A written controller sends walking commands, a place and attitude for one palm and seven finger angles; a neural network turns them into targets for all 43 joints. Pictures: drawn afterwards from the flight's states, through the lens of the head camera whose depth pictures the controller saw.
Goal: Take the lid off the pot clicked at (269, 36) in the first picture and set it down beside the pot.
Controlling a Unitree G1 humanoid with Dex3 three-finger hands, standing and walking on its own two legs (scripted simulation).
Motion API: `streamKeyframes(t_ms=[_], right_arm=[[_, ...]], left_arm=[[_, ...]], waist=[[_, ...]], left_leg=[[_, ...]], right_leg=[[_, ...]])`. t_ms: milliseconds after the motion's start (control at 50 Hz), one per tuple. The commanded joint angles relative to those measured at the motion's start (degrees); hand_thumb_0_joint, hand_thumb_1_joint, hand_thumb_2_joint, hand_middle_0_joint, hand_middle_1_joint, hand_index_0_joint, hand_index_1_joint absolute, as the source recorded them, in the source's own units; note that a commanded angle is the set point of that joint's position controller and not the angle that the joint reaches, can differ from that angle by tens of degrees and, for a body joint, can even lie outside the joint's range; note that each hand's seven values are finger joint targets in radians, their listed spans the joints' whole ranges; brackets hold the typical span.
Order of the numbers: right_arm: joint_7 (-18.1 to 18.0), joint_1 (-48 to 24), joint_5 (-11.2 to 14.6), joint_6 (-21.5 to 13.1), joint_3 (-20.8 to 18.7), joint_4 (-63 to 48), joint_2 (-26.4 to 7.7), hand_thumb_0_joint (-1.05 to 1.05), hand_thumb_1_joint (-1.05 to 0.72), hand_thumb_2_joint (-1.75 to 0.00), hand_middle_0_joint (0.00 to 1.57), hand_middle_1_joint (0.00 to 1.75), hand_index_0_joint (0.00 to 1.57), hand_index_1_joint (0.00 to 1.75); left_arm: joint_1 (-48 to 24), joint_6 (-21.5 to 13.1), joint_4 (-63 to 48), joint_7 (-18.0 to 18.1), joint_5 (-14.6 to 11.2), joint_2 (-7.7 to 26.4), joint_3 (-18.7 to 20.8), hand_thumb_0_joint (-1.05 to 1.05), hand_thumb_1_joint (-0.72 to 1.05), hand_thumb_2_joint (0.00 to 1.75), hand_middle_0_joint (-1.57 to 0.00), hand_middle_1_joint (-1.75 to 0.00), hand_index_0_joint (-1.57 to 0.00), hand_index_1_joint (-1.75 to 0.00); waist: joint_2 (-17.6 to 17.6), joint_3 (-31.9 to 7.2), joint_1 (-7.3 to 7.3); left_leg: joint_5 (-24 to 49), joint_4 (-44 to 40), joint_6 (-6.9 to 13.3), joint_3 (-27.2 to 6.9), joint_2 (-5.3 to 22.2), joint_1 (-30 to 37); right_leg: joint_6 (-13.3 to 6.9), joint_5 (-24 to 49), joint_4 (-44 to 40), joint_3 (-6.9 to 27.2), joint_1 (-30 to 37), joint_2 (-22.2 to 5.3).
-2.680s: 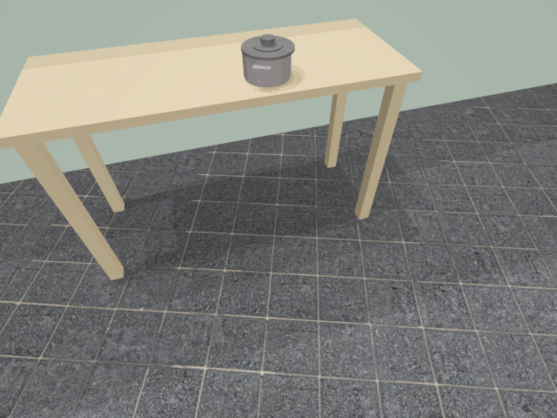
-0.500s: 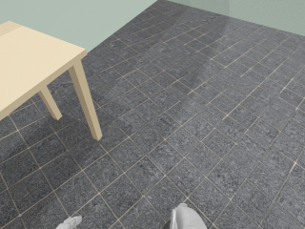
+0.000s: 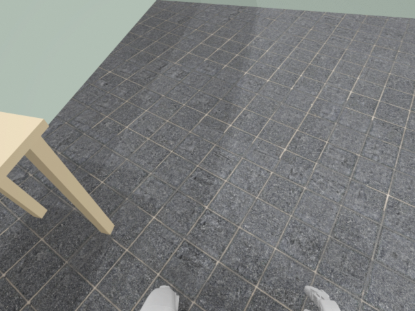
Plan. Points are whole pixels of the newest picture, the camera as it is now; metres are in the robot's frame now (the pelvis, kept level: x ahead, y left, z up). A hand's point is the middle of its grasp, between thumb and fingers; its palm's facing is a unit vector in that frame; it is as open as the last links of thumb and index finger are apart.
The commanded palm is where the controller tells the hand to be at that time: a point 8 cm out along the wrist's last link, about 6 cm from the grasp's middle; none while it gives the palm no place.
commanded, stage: walk to a spot facing it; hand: left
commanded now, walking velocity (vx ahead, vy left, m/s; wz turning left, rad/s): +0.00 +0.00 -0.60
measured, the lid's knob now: out of the picture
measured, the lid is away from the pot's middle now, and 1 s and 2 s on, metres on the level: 0.01 0.01 0.01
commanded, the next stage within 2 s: turn to face it in 1.12 s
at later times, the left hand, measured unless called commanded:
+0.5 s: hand out of the picture +0.12 +0.25 -0.17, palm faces -0.23 -0.95 -0.19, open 7.4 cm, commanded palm none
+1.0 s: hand (169, 287) +0.18 +0.11 -0.14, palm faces -0.50 -0.83 -0.25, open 7.4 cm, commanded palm none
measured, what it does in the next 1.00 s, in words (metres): steps on the spot, turning right: left foot, then right foot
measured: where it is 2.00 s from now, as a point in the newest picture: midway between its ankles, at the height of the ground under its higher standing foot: outside the picture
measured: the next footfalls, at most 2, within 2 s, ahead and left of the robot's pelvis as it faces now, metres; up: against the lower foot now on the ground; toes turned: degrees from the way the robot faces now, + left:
left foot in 0.16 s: +0.06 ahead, +0.15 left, +0.00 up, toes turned -4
right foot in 0.68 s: +0.01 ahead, -0.09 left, +0.00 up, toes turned -31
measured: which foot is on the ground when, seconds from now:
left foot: up 0.00-0.14, down 0.16-0.68, up 0.70-1.00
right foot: down 0.00-0.18, up 0.20-0.66, down 0.68-1.00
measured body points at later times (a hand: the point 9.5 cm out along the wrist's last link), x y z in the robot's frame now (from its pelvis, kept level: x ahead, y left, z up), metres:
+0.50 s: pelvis +0.02 +0.05 +0.01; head +0.06 +0.07 +0.46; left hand +0.14 +0.30 -0.15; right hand +0.01 -0.20 -0.12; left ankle +0.02 +0.15 -0.73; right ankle -0.05 -0.09 -0.65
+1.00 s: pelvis +0.02 -0.02 +0.01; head +0.02 -0.05 +0.46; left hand +0.21 +0.15 -0.12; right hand -0.06 -0.27 -0.14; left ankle +0.14 +0.12 -0.66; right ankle -0.03 -0.07 -0.73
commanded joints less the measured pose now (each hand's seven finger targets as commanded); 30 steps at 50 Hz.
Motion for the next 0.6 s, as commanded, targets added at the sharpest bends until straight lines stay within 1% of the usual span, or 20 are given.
streamKeyframes(t_ms=[0,40,60,80,100,120,140,160,180,200,220,260,280,300,400,420,480,520,560,580], right_arm=[[-0.32,1.03,0.26,-0.86,-1.18,-4.09,-5.09,0.00,-0.90,-0.90,0.20,0.30,0.20,0.30],[-0.52,0.41,0.64,-1.11,-1.23,-4.91,-5.45,0.00,-0.90,-0.90,0.20,0.30,0.20,0.30],[-0.61,1.10,0.81,-1.15,-1.38,-5.01,-5.69,0.00,-0.90,-0.90,0.20,0.30,0.20,0.30],[-0.71,2.06,0.91,-1.14,-1.53,-4.87,-6.09,0.00,-0.90,-0.90,0.20,0.30,0.20,0.30],[-0.85,3.87,1.06,-1.21,-1.68,-4.35,-6.56,0.00,-0.90,-0.90,0.20,0.30,0.20,0.30],[-1.09,7.20,0.94,-1.59,-1.93,-3.47,-7.71,0.00,-0.90,-0.90,0.20,0.30,0.20,0.30],[-1.25,8.87,0.37,-2.13,-2.58,-3.40,-11.95,0.00,-0.90,-0.90,0.20,0.30,0.20,0.30],[-0.99,8.02,0.20,-1.74,-3.16,-4.37,-15.54,0.00,-0.90,-0.90,0.20,0.30,0.20,0.30],[-0.82,6.73,-0.11,-1.32,-2.65,-5.24,-14.43,0.00,-0.90,-0.90,0.20,0.30,0.20,0.30],[-1.16,3.44,-0.20,-1.59,-1.62,-5.06,-10.45,0.00,-0.90,-0.90,0.20,0.30,0.20,0.30],[-1.35,1.92,-0.24,-1.83,-1.19,-5.93,-9.56,0.00,-0.90,-0.90,0.20,0.30,0.20,0.30],[-1.26,2.64,-0.22,-2.10,-1.01,-5.74,-9.52,0.00,-0.90,-0.90,0.20,0.30,0.20,0.30],[-1.26,3.78,-0.18,-2.15,-1.14,-5.19,-9.63,0.00,-0.90,-0.90,0.20,0.30,0.20,0.30],[-1.25,4.98,0.01,-2.18,-1.19,-4.77,-9.54,0.00,-0.90,-0.90,0.20,0.30,0.20,0.30],[-1.17,11.07,0.03,-2.08,-2.03,-2.20,-10.10,0.00,-0.90,-0.90,0.20,0.30,0.20,0.30],[-1.16,11.46,-0.06,-2.07,-2.20,-1.88,-10.34,0.00,-0.90,-0.90,0.20,0.30,0.20,0.30],[-0.82,12.50,-0.36,-1.85,-3.00,-0.70,-11.28,0.00,-0.90,-0.90,0.20,0.30,0.20,0.30],[-0.56,13.12,-0.51,-1.72,-3.40,0.18,-11.86,0.00,-0.90,-0.90,0.20,0.30,0.20,0.30],[-0.26,12.69,-0.59,-1.73,-3.92,0.50,-12.87,0.00,-0.90,-0.90,0.20,0.30,0.20,0.30],[-0.13,12.39,-0.57,-1.74,-4.02,0.65,-12.96,0.00,-0.90,-0.90,0.20,0.30,0.20,0.30]], left_arm=[[4.07,-0.58,-4.09,1.00,0.04,10.81,3.17,0.00,0.90,0.90,-0.20,-0.30,-0.20,-0.30],[4.04,-0.22,-4.75,1.11,-0.01,11.48,3.55,0.00,0.90,0.90,-0.20,-0.30,-0.20,-0.30],[3.37,-0.05,-5.06,1.15,-0.06,11.78,3.62,0.00,0.90,0.90,-0.20,-0.30,-0.20,-0.30],[2.57,0.17,-5.22,1.14,-0.13,11.84,3.65,0.00,0.90,0.90,-0.20,-0.30,-0.20,-0.30],[1.62,0.38,-5.47,1.26,-0.24,11.46,3.58,0.00,0.90,0.90,-0.20,-0.30,-0.20,-0.30],[0.31,0.55,-5.98,1.23,-0.57,10.73,3.36,0.00,0.90,0.90,-0.20,-0.30,-0.20,-0.30],[1.09,0.72,-7.04,1.00,-1.07,7.63,2.83,0.00,0.90,0.90,-0.20,-0.30,-0.20,-0.30],[2.59,0.52,-7.45,0.41,-0.76,6.52,2.46,0.00,0.90,0.90,-0.20,-0.30,-0.20,-0.30],[3.65,0.77,-6.23,0.37,0.12,8.72,3.07,0.00,0.90,0.90,-0.20,-0.30,-0.20,-0.30],[5.79,1.42,-4.08,0.50,0.51,8.92,3.59,0.00,0.90,0.90,-0.20,-0.30,-0.20,-0.30],[6.27,1.61,-3.44,0.05,0.61,9.52,4.06,0.00,0.90,0.90,-0.20,-0.30,-0.20,-0.30],[5.74,2.11,-3.41,-0.73,0.31,8.18,3.61,0.00,0.90,0.90,-0.20,-0.30,-0.20,-0.30],[5.32,2.36,-3.48,-0.91,0.17,7.46,3.40,0.00,0.90,0.90,-0.20,-0.30,-0.20,-0.30],[4.90,2.43,-3.50,-1.11,0.17,7.19,3.28,0.00,0.90,0.90,-0.20,-0.30,-0.20,-0.30],[0.31,3.08,-4.22,-1.46,-0.02,5.65,2.70,0.00,0.90,0.90,-0.20,-0.30,-0.20,-0.30],[-0.33,3.17,-4.44,-1.52,-0.14,5.10,2.60,0.00,0.90,0.90,-0.20,-0.30,-0.20,-0.30],[-3.82,3.03,-5.32,-1.67,-0.18,4.30,2.03,0.00,0.90,0.90,-0.20,-0.30,-0.20,-0.30],[-5.03,2.59,-5.56,-1.69,-0.14,3.89,1.74,0.00,0.90,0.90,-0.20,-0.30,-0.20,-0.30],[-4.66,2.01,-5.72,-1.59,-0.15,3.88,1.64,0.00,0.90,0.90,-0.20,-0.30,-0.20,-0.30],[-3.69,1.72,-5.54,-1.49,-0.15,4.15,1.75,0.00,0.90,0.90,-0.20,-0.30,-0.20,-0.30]], waist=[[-8.49,-8.00,1.16],[-9.32,-9.47,1.41],[-9.79,-9.70,0.79],[-10.67,-9.67,0.22],[-9.87,-9.53,-0.78],[-8.20,-10.71,-2.58],[3.35,-11.83,-3.07],[14.34,-9.64,-2.00],[8.69,-7.21,-1.64],[11.35,-5.34,0.29],[9.33,-4.28,0.98],[8.99,-4.32,0.71],[9.60,-4.50,0.47],[8.62,-4.72,0.01],[9.41,-2.68,-2.40],[10.04,-2.72,-2.46],[11.46,-2.44,-3.68],[12.90,-2.93,-4.26],[12.94,-3.82,-3.92],[12.02,-4.19,-3.14]], left_leg=[[-3.72,-8.29,-0.14,1.72,-3.60,4.00],[-4.91,-13.55,0.43,1.40,-5.07,7.08],[-4.34,-16.45,0.75,1.18,-5.55,8.95],[-2.62,-20.29,1.03,1.07,-5.97,11.74],[0.91,-26.51,1.37,0.61,-5.66,16.49],[6.95,-33.76,2.38,0.25,-3.38,25.68],[14.07,-39.21,5.60,-9.75,7.67,34.95],[29.70,-39.10,11.00,-19.02,20.48,36.39],[33.03,-37.77,13.70,-16.13,21.62,30.66],[33.50,-38.88,11.15,-11.05,17.37,25.68],[34.99,-38.09,10.20,-7.30,14.27,24.60],[36.47,-37.20,9.49,-0.19,10.68,25.11],[36.49,-36.89,9.59,1.40,9.85,26.46],[36.88,-36.68,9.25,2.90,9.50,27.35],[33.66,-37.18,10.92,4.52,11.21,30.12],[32.88,-37.27,11.43,4.86,11.84,30.50],[31.84,-36.33,12.16,7.03,13.24,29.80],[33.03,-34.74,12.10,8.43,13.98,29.54],[32.82,-32.45,11.50,9.25,15.34,28.61],[32.16,-30.58,10.41,10.16,15.25,27.61]], right_leg=[[-5.00,28.54,-5.76,17.99,9.74,-15.48],[-4.91,32.29,-4.39,20.26,11.32,-15.62],[-4.39,32.52,-3.93,20.81,11.06,-15.49],[-3.40,31.69,-3.29,21.38,9.75,-14.84],[-1.83,28.89,-1.96,21.62,7.02,-13.97],[0.73,23.35,0.79,19.36,1.60,-11.36],[4.31,5.70,8.22,13.16,-8.47,-3.83],[7.81,-22.01,22.69,3.42,-17.93,-0.34],[8.64,-21.61,33.13,2.75,-16.95,-3.43],[9.63,-17.34,36.23,4.21,-15.81,-4.58],[9.80,-15.30,39.58,2.73,-14.99,-4.69],[10.40,-11.80,42.74,0.72,-14.84,-5.58],[10.75,-10.88,42.49,0.01,-15.15,-5.77],[10.95,-9.92,42.12,-0.90,-15.45,-6.18],[11.55,-9.51,35.36,-3.35,-16.00,-7.97],[11.55,-9.89,33.33,-3.59,-15.66,-8.43],[10.90,-12.34,23.68,-5.91,-11.95,-9.46],[10.06,-13.17,18.57,-7.41,-8.90,-8.74],[8.80,-13.01,13.29,-7.92,-5.23,-8.19],[8.13,-10.81,9.51,-8.17,-2.51,-7.71]])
